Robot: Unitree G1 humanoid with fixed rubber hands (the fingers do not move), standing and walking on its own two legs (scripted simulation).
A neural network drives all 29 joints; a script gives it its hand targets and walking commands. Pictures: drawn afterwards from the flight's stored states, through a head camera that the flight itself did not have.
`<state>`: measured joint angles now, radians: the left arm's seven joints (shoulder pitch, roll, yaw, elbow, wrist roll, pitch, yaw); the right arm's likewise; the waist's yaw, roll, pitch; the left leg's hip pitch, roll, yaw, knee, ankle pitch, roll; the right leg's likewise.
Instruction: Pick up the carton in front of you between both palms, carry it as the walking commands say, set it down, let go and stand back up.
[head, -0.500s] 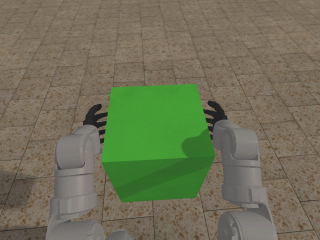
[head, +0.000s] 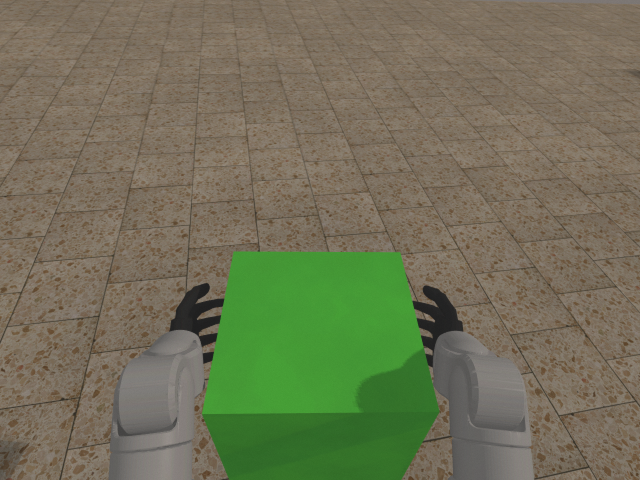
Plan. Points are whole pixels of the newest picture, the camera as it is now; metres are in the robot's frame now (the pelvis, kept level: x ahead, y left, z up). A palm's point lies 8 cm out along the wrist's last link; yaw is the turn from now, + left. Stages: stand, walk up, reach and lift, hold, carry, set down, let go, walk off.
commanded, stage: carry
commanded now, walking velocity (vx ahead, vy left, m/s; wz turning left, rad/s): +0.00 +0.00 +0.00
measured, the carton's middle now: (316, 375) +0.26 +0.00 -0.01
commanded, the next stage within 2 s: none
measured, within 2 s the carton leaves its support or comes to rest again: neither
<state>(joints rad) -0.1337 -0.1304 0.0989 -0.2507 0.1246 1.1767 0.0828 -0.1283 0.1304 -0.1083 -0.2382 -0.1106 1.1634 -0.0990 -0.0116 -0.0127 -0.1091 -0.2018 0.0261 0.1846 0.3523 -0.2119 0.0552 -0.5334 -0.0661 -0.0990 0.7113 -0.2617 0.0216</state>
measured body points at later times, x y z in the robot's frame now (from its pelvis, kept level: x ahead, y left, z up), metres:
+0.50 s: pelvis +0.11 -0.02 -0.02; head +0.09 -0.02 +0.43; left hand +0.38 +0.15 +0.06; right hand +0.40 -0.15 +0.06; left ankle -0.02 +0.08 -0.75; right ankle +0.17 -0.11 -0.75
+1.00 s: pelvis +0.08 -0.01 -0.02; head +0.04 -0.01 +0.43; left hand +0.35 +0.16 +0.04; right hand +0.36 -0.14 +0.04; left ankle -0.02 +0.08 -0.75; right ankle +0.17 -0.11 -0.75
